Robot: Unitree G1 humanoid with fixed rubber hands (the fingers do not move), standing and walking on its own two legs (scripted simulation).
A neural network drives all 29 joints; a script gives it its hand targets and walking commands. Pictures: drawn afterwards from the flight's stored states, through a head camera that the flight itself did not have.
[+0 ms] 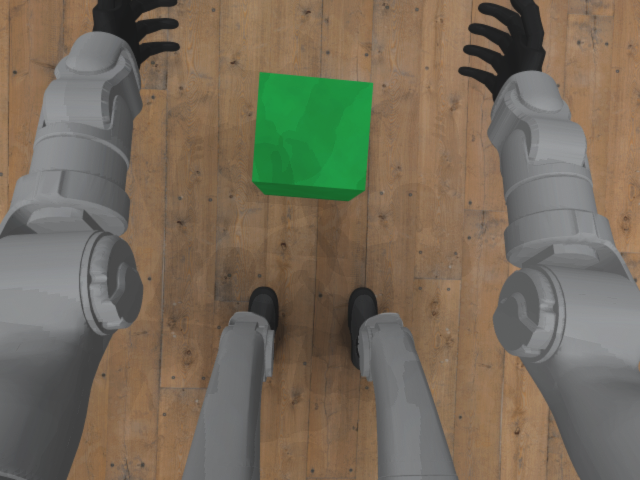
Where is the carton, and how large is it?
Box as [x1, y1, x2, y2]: [252, 72, 372, 200]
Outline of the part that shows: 260,72 252,181 265,194 349,200 364,190 372,83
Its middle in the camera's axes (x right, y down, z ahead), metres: -0.02 -0.20 +0.83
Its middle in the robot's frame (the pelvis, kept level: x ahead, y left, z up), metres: +0.56 +0.00 -0.53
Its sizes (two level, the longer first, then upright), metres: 0.210 0.200 0.250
